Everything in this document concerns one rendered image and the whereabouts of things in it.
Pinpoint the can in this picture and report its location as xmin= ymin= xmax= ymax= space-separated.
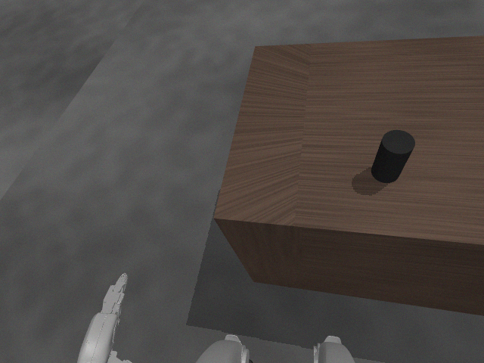
xmin=371 ymin=130 xmax=415 ymax=183

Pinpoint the left robot hand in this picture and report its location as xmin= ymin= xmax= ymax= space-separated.
xmin=77 ymin=273 xmax=132 ymax=363

